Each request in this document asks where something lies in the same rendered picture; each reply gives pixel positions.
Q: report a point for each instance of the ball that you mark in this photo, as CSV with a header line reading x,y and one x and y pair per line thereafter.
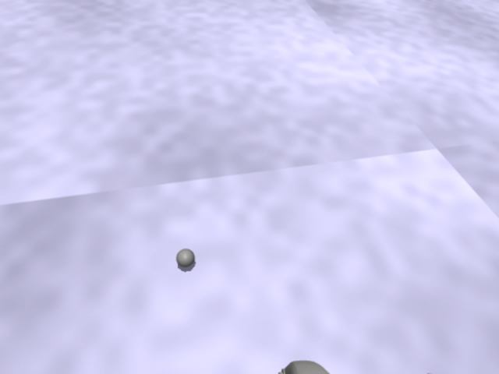
x,y
185,258

